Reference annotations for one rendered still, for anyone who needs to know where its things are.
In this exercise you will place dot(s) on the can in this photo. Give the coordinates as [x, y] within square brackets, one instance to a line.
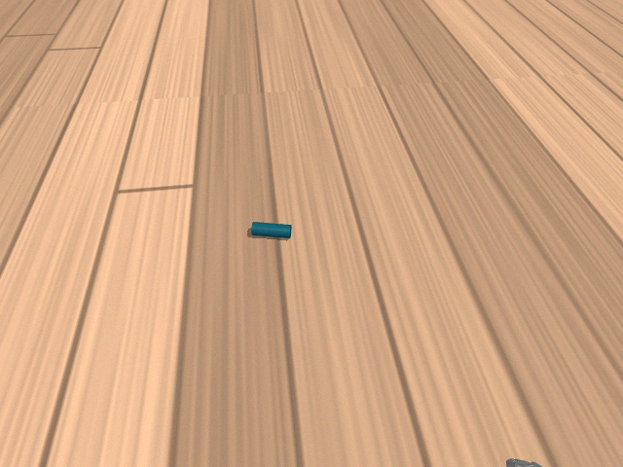
[269, 229]

